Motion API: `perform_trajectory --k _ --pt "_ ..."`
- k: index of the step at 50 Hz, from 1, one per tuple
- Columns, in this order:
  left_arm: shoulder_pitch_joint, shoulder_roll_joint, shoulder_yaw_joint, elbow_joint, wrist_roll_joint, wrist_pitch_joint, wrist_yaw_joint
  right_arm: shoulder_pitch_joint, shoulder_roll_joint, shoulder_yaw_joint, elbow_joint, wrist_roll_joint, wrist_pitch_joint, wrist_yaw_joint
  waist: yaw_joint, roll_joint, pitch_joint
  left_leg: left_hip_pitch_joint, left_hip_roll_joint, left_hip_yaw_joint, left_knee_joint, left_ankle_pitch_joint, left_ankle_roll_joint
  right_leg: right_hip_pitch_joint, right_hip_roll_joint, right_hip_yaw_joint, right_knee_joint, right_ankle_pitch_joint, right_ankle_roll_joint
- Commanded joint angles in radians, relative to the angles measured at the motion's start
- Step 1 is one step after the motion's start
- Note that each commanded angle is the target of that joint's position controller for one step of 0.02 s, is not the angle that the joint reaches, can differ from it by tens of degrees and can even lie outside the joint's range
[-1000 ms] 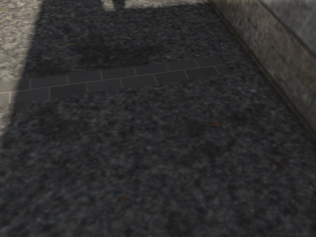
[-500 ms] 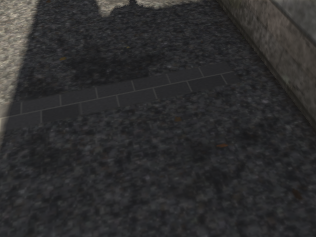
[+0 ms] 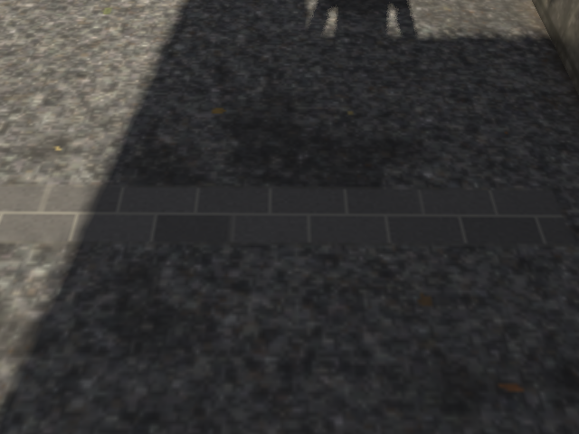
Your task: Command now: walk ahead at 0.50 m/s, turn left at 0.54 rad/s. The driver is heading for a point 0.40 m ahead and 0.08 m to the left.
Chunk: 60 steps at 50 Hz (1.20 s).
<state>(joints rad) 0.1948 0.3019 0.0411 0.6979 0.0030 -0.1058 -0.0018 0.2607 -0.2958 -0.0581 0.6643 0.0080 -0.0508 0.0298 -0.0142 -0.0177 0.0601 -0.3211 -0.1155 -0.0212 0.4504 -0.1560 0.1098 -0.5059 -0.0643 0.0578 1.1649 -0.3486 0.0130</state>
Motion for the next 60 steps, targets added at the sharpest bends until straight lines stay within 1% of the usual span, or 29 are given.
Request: perform_trajectory --k 1,4,6,10,13,14,15,16,17,18,19,20,21,22,24,27,32,34,35,36,37,38,39,40,42,43,48,54,60 --pt "0.035 0.096 0.028 -0.060 0.015 0.005 0.007 -0.015 -0.136 -0.036 -0.070 -0.001 -0.021 -0.017 0.034 0.044 -0.105 0.131 0.273 -0.321 -0.216 0.286 0.205 -0.116 -0.040 0.014 -0.090 0.059 0.037" --pt "-0.073 0.064 0.015 -0.086 0.018 0.011 0.009 0.015 -0.160 -0.043 -0.048 0.007 -0.015 -0.035 0.003 0.057 -0.071 0.073 0.218 -0.247 -0.215 0.275 0.167 -0.111 -0.014 -0.005 -0.299 0.239 0.069" --pt "-0.150 0.047 0.007 -0.099 0.013 0.005 0.003 0.039 -0.163 -0.043 -0.036 0.013 -0.007 -0.042 -0.030 0.082 -0.068 0.057 0.185 -0.227 -0.195 0.208 0.131 -0.057 0.022 -0.010 -0.457 0.367 0.072" --pt "-0.245 0.070 0.014 -0.122 -0.006 -0.011 -0.015 0.098 -0.167 -0.046 -0.008 0.021 0.007 -0.046 -0.066 0.105 -0.064 0.113 0.212 -0.313 -0.139 0.106 0.106 0.002 0.066 0.009 -0.619 0.415 0.056" --pt "-0.215 0.107 0.034 -0.118 -0.012 -0.023 -0.023 0.093 -0.160 -0.047 -0.003 0.019 0.016 -0.050 -0.036 0.141 -0.068 0.193 0.245 -0.407 -0.056 0.094 0.084 0.053 0.072 0.031 -0.678 0.306 0.015" --pt "-0.162 0.116 0.042 -0.105 -0.012 -0.027 -0.021 0.076 -0.153 -0.046 -0.007 0.018 0.019 -0.050 -0.004 0.155 -0.078 0.191 0.237 -0.417 -0.015 0.118 0.070 0.125 0.075 0.017 -0.707 0.288 -0.006" --pt "-0.070 0.138 0.057 -0.085 -0.006 -0.032 -0.015 0.065 -0.126 -0.037 -0.015 0.014 0.018 -0.048 0.045 0.148 -0.130 0.164 0.194 -0.390 0.080 0.165 0.041 0.273 0.058 0.012 -0.739 0.300 -0.038" --pt "0.073 0.187 0.072 -0.074 0.012 -0.035 -0.005 0.061 -0.070 -0.016 -0.034 0.002 0.014 -0.043 0.108 0.067 -0.262 0.058 0.139 -0.319 0.330 0.075 0.004 0.523 -0.093 0.147 -0.714 0.259 -0.105" --pt "0.160 0.272 0.091 -0.048 0.033 -0.024 -0.004 0.199 -0.005 0.005 -0.055 0.017 0.006 -0.046 0.056 -0.226 -0.380 -0.281 -0.020 -0.175 0.667 -0.369 -0.080 0.847 -0.330 0.571 -0.757 0.234 -0.282" --pt "0.162 0.202 0.081 -0.042 0.005 -0.018 -0.012 0.226 -0.094 -0.007 -0.039 0.027 0.002 -0.051 0.060 -0.247 -0.365 -0.419 0.037 -0.183 0.828 -0.455 -0.107 0.841 -0.383 0.751 -0.811 0.150 -0.318" --pt "0.107 0.127 0.059 -0.061 0.004 -0.012 -0.009 0.131 -0.157 -0.026 -0.036 0.023 0.009 -0.054 0.084 -0.133 -0.242 -0.431 0.067 -0.193 0.885 -0.379 -0.126 0.723 -0.334 0.587 -0.810 0.277 -0.282" --pt "0.054 0.094 0.045 -0.069 0.013 -0.004 -0.009 0.058 -0.163 -0.031 -0.050 0.007 0.016 -0.057 0.074 -0.054 -0.178 -0.395 0.092 -0.160 0.880 -0.329 -0.140 0.604 -0.285 0.418 -0.791 0.489 -0.252" --pt "0.022 0.073 0.035 -0.061 0.013 0.001 -0.013 0.015 -0.152 -0.033 -0.064 -0.007 0.020 -0.058 0.057 -0.031 -0.131 -0.369 0.109 -0.146 0.838 -0.313 -0.148 0.507 -0.241 0.310 -0.787 0.684 -0.241" --pt "0.006 0.058 0.027 -0.050 0.015 0.002 -0.015 0.012 -0.131 -0.032 -0.068 -0.007 0.026 -0.054 0.030 -0.047 -0.115 -0.328 0.133 -0.135 0.779 -0.305 -0.148 0.444 -0.203 0.229 -0.797 0.777 -0.225" --pt "-0.010 0.057 0.024 -0.019 0.014 0.000 -0.018 0.037 -0.059 -0.013 -0.057 0.002 0.036 -0.050 0.002 -0.094 -0.112 -0.252 0.134 -0.090 0.631 -0.279 -0.158 0.374 -0.158 0.138 -0.834 0.858 -0.221" --pt "-0.043 0.110 0.036 0.013 0.006 0.014 -0.010 0.015 -0.027 0.004 -0.058 -0.008 0.043 -0.049 -0.010 -0.104 -0.161 -0.133 0.142 -0.047 0.419 -0.157 -0.170 0.334 -0.153 0.060 -0.854 0.931 -0.240" --pt "-0.011 0.137 0.037 0.060 -0.014 0.040 -0.005 -0.090 -0.055 0.000 -0.075 -0.007 0.049 -0.038 0.031 -0.099 -0.168 -0.011 0.129 -0.018 0.193 0.009 -0.144 0.343 -0.154 0.034 -0.841 0.745 -0.218" --pt "-0.025 0.134 0.033 0.070 -0.024 0.046 -0.006 -0.097 -0.057 -0.005 -0.077 -0.012 0.047 -0.036 0.014 -0.091 -0.150 0.062 0.117 -0.002 0.063 0.069 -0.112 0.329 -0.147 0.043 -0.803 0.618 -0.193" --pt "-0.018 0.117 0.025 0.079 -0.028 0.047 -0.006 -0.092 -0.064 -0.009 -0.075 -0.017 0.045 -0.037 0.005 -0.081 -0.144 0.126 0.115 -0.003 -0.023 0.136 -0.089 0.309 -0.123 0.044 -0.775 0.523 -0.161" --pt "0.018 0.086 0.013 0.091 -0.015 0.043 -0.008 -0.093 -0.099 -0.017 -0.084 -0.025 0.045 -0.045 0.011 -0.033 -0.155 0.217 0.179 -0.073 -0.061 0.322 -0.061 0.269 -0.084 0.027 -0.734 0.414 -0.107" --pt "0.081 0.053 0.000 0.092 0.022 0.035 -0.013 -0.090 -0.156 -0.025 -0.102 -0.036 0.051 -0.055 0.053 0.087 -0.215 0.348 0.317 -0.197 0.007 0.609 -0.001 0.190 -0.011 -0.027 -0.650 0.171 -0.048" --pt "0.146 0.005 -0.016 0.108 0.020 0.041 -0.010 -0.117 -0.097 -0.007 -0.097 -0.038 0.061 -0.056 0.081 0.190 -0.264 0.341 0.378 -0.255 0.011 0.535 0.092 0.183 0.014 -0.057 -0.642 -0.026 -0.003" --pt "0.094 0.034 -0.015 0.103 0.017 0.055 -0.004 -0.149 -0.046 0.004 -0.099 -0.027 0.063 -0.046 0.059 0.162 -0.229 0.265 0.332 -0.249 -0.006 0.362 0.086 0.221 0.008 -0.049 -0.672 0.005 0.017" --pt "0.060 0.057 -0.010 0.098 0.015 0.069 -0.001 -0.178 -0.039 0.006 -0.098 -0.023 0.062 -0.037 0.057 0.142 -0.182 0.211 0.273 -0.205 -0.004 0.236 0.043 0.229 0.014 -0.058 -0.696 0.056 0.020" --pt "0.051 0.091 -0.001 0.110 0.017 0.089 0.005 -0.182 -0.066 -0.001 -0.097 -0.022 0.055 -0.026 0.044 0.104 -0.118 0.154 0.218 -0.157 0.014 0.202 -0.004 0.233 0.019 -0.063 -0.708 0.109 0.017" --pt "0.057 0.091 -0.001 0.113 0.016 0.094 0.007 -0.172 -0.075 -0.004 -0.090 -0.021 0.050 -0.024 0.046 0.096 -0.114 0.147 0.213 -0.151 0.021 0.230 -0.010 0.249 0.016 -0.059 -0.711 0.130 0.015" --pt "0.050 0.078 -0.003 0.138 0.008 0.098 0.015 -0.159 -0.054 -0.002 -0.067 -0.020 0.042 -0.030 0.039 0.066 -0.150 0.186 0.203 -0.132 0.067 0.399 -0.008 0.296 0.005 -0.055 -0.706 0.213 0.012" --pt "0.038 0.068 -0.001 0.170 0.006 0.116 0.025 -0.169 -0.047 -0.007 -0.032 -0.019 0.045 -0.030 0.043 0.041 -0.125 0.158 0.191 -0.123 0.047 0.309 -0.011 0.318 0.007 -0.059 -0.721 0.184 0.015" --pt "0.045 0.064 0.002 0.212 0.006 0.117 0.036 -0.161 -0.043 -0.012 0.019 -0.019 0.047 -0.042 0.041 0.035 -0.094 0.140 0.174 -0.107 0.024 0.187 -0.026 0.309 0.007 -0.061 -0.738 0.139 0.012"
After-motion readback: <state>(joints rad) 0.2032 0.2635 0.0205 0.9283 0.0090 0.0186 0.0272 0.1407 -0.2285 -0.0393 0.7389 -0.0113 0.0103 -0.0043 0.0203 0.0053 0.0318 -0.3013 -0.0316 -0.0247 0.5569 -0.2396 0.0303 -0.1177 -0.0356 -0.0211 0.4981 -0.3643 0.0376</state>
